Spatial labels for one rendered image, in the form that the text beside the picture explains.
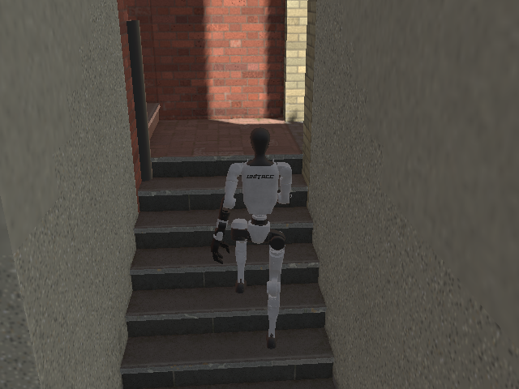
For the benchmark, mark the left robot hand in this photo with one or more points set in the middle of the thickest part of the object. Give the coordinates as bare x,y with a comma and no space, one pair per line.
214,249

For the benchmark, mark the robot right upper arm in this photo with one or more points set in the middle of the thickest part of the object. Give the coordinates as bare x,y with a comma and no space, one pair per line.
285,182

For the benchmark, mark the robot left upper arm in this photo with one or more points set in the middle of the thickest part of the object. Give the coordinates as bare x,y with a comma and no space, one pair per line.
231,184

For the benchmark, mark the left robot forearm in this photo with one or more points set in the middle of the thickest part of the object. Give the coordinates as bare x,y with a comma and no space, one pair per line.
222,221

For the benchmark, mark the right robot shin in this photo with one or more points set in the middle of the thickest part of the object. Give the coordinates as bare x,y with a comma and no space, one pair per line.
273,310

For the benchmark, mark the humanoid robot head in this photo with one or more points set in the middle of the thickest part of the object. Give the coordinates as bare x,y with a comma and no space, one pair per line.
260,139

